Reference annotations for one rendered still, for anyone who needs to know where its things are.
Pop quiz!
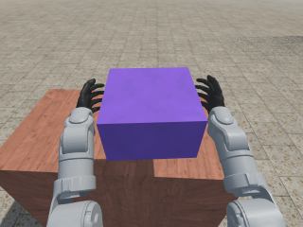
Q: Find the robot right hand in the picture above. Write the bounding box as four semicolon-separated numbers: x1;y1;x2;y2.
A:
195;75;225;114

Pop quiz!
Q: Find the left robot upper arm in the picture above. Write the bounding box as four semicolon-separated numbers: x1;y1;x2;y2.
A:
47;200;103;227

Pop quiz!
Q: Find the right robot upper arm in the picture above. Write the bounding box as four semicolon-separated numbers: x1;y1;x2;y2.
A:
226;198;286;227

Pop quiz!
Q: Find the carton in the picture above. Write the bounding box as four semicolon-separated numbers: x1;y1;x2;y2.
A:
96;67;207;161

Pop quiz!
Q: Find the pedestal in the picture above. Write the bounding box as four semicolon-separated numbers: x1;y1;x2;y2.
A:
0;89;239;227

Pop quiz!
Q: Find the robot left forearm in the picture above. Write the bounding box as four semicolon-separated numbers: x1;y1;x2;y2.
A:
46;107;97;227

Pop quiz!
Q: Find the robot right forearm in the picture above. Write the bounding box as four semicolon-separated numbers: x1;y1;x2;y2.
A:
206;106;287;227

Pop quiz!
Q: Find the robot left hand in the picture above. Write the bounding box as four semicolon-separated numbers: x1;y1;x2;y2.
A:
76;79;105;113

